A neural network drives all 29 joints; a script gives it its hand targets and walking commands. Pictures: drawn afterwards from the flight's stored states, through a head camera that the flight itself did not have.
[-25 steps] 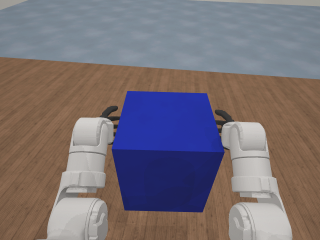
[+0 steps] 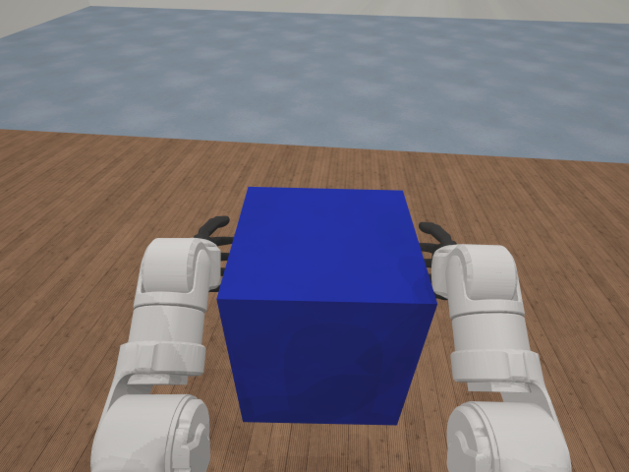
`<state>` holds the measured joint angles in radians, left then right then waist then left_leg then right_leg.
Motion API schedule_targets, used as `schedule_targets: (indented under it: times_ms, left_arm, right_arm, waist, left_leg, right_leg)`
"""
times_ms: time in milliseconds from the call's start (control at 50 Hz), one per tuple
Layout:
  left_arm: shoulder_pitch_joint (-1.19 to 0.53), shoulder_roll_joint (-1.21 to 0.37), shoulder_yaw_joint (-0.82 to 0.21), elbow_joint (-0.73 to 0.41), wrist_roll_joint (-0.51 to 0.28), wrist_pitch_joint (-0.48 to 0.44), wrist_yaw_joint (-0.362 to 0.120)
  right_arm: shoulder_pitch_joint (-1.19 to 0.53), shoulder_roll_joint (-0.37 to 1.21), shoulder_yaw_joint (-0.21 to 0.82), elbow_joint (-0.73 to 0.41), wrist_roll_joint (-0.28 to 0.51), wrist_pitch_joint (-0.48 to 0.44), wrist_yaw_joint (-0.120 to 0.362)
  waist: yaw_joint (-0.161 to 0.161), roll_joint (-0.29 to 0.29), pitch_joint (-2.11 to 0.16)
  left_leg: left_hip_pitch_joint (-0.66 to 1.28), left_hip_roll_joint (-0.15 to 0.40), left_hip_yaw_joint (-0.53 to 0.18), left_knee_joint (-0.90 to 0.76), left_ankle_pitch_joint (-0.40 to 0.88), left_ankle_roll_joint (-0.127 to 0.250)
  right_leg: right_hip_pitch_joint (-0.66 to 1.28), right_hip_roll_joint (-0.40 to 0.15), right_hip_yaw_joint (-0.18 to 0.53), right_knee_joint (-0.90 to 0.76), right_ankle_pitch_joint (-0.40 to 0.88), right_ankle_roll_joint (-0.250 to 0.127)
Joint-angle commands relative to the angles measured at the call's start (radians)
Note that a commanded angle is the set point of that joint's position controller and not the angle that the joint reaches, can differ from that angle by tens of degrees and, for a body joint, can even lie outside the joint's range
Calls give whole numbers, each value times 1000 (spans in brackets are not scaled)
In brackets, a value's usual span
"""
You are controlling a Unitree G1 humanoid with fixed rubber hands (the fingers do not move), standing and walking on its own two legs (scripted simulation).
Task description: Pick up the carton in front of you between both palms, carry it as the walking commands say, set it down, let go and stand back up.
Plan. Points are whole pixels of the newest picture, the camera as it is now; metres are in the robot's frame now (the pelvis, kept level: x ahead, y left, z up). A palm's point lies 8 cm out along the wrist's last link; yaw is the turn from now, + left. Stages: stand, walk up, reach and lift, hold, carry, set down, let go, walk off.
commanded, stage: carry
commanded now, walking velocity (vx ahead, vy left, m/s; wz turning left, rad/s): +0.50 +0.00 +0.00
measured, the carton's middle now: (322, 306) +0.34 +0.00 +0.07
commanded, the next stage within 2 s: none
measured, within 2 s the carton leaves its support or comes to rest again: neither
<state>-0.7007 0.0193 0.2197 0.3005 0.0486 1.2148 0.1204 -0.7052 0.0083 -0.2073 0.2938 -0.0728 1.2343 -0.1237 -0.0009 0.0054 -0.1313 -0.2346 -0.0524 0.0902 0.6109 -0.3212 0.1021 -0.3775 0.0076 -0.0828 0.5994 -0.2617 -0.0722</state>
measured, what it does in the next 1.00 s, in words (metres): goes down: right foot, then left foot 0.03 m lower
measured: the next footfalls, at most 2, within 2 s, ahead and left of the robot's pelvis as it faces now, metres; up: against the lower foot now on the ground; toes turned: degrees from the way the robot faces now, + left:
right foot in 0.22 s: +0.14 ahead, -0.12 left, -0.01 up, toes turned -5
left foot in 0.72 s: +0.48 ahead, +0.02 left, -0.04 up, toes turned +1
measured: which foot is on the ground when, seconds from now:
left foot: down 0.00-0.24, up 0.26-0.70, down 0.72-1.00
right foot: down 0.00-0.00, up 0.02-0.20, down 0.22-0.72, up 0.74-1.00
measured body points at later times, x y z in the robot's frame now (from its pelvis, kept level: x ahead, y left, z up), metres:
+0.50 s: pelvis +0.17 -0.06 -0.01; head +0.20 -0.07 +0.44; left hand +0.54 +0.10 +0.11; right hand +0.55 -0.21 +0.10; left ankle +0.24 +0.08 -0.68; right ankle +0.10 -0.12 -0.74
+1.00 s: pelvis +0.46 -0.02 -0.04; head +0.52 -0.01 +0.41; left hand +0.85 +0.10 +0.04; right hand +0.82 -0.20 +0.04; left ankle +0.44 +0.02 -0.77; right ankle +0.53 -0.19 -0.70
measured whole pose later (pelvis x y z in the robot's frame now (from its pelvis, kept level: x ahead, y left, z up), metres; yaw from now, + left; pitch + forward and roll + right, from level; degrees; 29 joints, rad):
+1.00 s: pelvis +0.46 -0.02 -0.04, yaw -2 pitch +5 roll -2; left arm -0.65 -0.02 0.21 0.11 0.07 1.15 0.13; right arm -0.62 0.03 -0.22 0.10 -0.05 1.14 -0.12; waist -0.04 -0.01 0.03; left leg -0.32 -0.05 0.10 0.52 -0.20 0.13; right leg -0.72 -0.06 -0.01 1.03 -0.27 -0.02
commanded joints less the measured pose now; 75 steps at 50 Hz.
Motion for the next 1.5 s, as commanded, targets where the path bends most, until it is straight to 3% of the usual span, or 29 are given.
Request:
schedule_targets:
  times_ms: [0,60,140,200,220,240,260,320,440,600,660,680,700,720,740,760,820,960,1120,1160,1200,1220,1240,1260,1280,1300,1340,1400,1480]
  left_arm:
    - [-739,-1130,-514,-70,-395,-17,-236]
    - [-732,-1126,-509,-66,-394,-21,-234]
    - [-698,-1111,-498,-85,-387,-15,-222]
    - [-632,-1099,-477,-68,-362,-9,-214]
    - [-584,-1083,-464,-50,-342,-8,-214]
    - [-583,-1065,-458,-45,-328,-10,-215]
    - [-614,-1074,-460,-68,-331,-13,-217]
    - [-771,-1131,-553,-221,-412,-33,-226]
    - [-762,-1120,-626,-333,-468,-25,-226]
    - [-669,-1119,-624,-205,-448,-25,-261]
    - [-678,-1142,-629,-159,-455,-38,-269]
    - [-679,-1145,-630,-141,-453,-44,-271]
    - [-670,-1146,-626,-124,-443,-49,-272]
    - [-679,-1181,-618,-86,-439,-45,-270]
    - [-683,-1173,-611,-101,-434,-49,-266]
    - [-738,-1184,-627,-150,-445,-56,-259]
    - [-760,-1207,-633,-247,-440,-75,-221]
    - [-569,-1156,-661,-272,-363,-88,-180]
    - [-561,-1021,-660,-294,-338,-46,-182]
    - [-557,-991,-630,-257,-326,-26,-193]
    - [-537,-972,-591,-198,-316,-11,-202]
    - [-543,-967,-571,-179,-311,-8,-208]
    - [-538,-959,-548,-153,-309,-3,-215]
    - [-573,-930,-517,-118,-301,-1,-217]
    - [-552,-965,-517,-85,-317,-4,-222]
    - [-594,-1016,-529,-116,-347,-13,-231]
    - [-750,-1106,-576,-205,-418,-22,-245]
    - [-788,-1166,-607,-254,-471,-29,-248]
    - [-729,-1159,-620,-265,-472,-35,-250]
  right_arm:
    - [-743,1079,508,-91,400,-41,222]
    - [-767,1088,530,-130,424,-49,215]
    - [-779,1105,557,-179,455,-49,209]
    - [-736,1124,564,-159,464,-46,213]
    - [-724,1129,562,-149,466,-44,218]
    - [-724,1128,555,-137,455,-44,221]
    - [-748,1136,544,-129,446,-47,222]
    - [-770,1159,561,-169,455,-57,218]
    - [-698,1095,584,-263,413,-50,170]
    - [-625,1041,573,-194,340,-37,189]
    - [-601,1023,539,-144,320,-44,201]
    - [-584,1016,525,-123,312,-49,207]
    - [-566,1003,511,-102,310,-52,216]
    - [-571,979,490,-69,298,-55,220]
    - [-548,1000,496,-61,317,-65,226]
    - [-587,1044,512,-105,342,-76,235]
    - [-758,1143,595,-256,449,-92,245]
    - [-658,1129,667,-332,480,-102,250]
    - [-616,1021,679,-328,471,-74,243]
    - [-613,1009,665,-283,462,-63,243]
    - [-637,1012,648,-235,459,-54,245]
    - [-651,1014,640,-210,458,-52,246]
    - [-670,1011,631,-194,455,-49,246]
    - [-691,1049,619,-155,461,-37,242]
    - [-701,1040,603,-160,456,-36,236]
    - [-751,1059,600,-190,455,-40,231]
    - [-795,1097,584,-229,445,-51,215]
    - [-733,1114,576,-238,421,-57,188]
    - [-661,1107,590,-239,390,-67,173]
  waist:
    - [-43,104,-113]
    - [-60,103,-171]
    - [-65,117,-201]
    - [11,49,-300]
    - [58,-54,-377]
    - [53,-254,-357]
    - [61,-222,-342]
    - [58,-56,-274]
    - [53,-102,-282]
    - [111,-132,-203]
    - [26,-142,-255]
    - [-21,-92,-306]
    - [-27,32,-374]
    - [-19,228,-444]
    - [-61,276,-483]
    - [-56,215,-409]
    - [-20,68,-338]
    - [-52,95,-359]
    - [-98,92,-256]
    - [-87,103,-227]
    - [-20,95,-263]
    - [24,60,-308]
    - [32,-58,-373]
    - [52,-274,-452]
    - [70,-274,-487]
    - [67,-200,-409]
    - [36,-51,-312]
    - [16,-76,-321]
    - [44,-86,-340]
  left_leg:
    - [180,357,-433,-242,170,172]
    - [306,356,-411,-202,401,164]
    - [296,293,-294,-150,464,109]
    - [60,190,-70,110,558,-6]
    - [-145,133,-22,334,342,-60]
    - [-454,9,4,520,-190,-93]
    - [-565,24,-72,633,-279,-66]
    - [-594,107,-108,598,-156,-52]
    - [-536,102,-62,358,54,-91]
    - [-405,28,31,-98,406,-36]
    - [-83,2,54,-199,452,6]
    - [107,26,47,-215,468,2]
    - [351,197,-155,-96,583,3]
    - [605,450,-539,-47,749,143]
    - [614,463,-695,-132,430,238]
    - [518,395,-641,-173,283,199]
    - [276,323,-441,-228,320,118]
    - [388,265,-264,-168,757,99]
    - [429,175,-162,-103,809,66]
    - [369,175,-139,-60,782,52]
    - [282,160,-89,111,844,7]
    - [166,134,-57,272,709,-16]
    - [-63,93,-49,474,260,-30]
    - [-405,-38,-72,760,-312,-79]
    - [-532,-25,-123,875,-294,-58]
    - [-558,21,-135,844,-222,-37]
    - [-500,72,-128,702,-98,-47]
    - [-425,91,-106,577,-43,-68]
    - [-553,108,-79,460,63,-90]
  right_leg:
    - [-235,-27,11,96,-162,-20]
    - [-307,-21,12,143,-149,-15]
    - [-212,12,-25,53,-69,6]
    - [274,37,-60,-174,135,-23]
    - [506,-134,196,-209,56,-93]
    - [661,-374,582,-230,263,-182]
    - [701,-386,613,-189,365,-225]
    - [547,-317,444,-185,325,-158]
    - [501,-243,273,-203,483,-146]
    - [545,-146,141,-126,708,-80]
    - [467,-131,75,67,792,-19]
    - [369,-101,31,242,671,7]
    - [124,-67,36,458,259,23]
    - [-200,68,62,691,-320,54]
    - [-324,76,122,832,-336,40]
    - [-379,24,135,825,-272,15]
    - [-301,-45,117,654,-136,27]
    - [-422,-60,52,420,28,58]
    - [-333,14,-23,-27,366,10]
    - [-200,21,-30,-132,430,-17]
    - [58,43,-63,-205,439,-35]
    - [258,3,-33,-209,477,-33]
    - [491,-176,161,-70,696,-34]
    - [774,-430,551,-7,789,-222]
    - [778,-424,695,-95,402,-291]
    - [649,-349,638,-152,217,-244]
    - [432,-280,492,-205,211,-169]
    - [334,-244,382,-240,252,-137]
    - [467,-234,296,-183,577,-126]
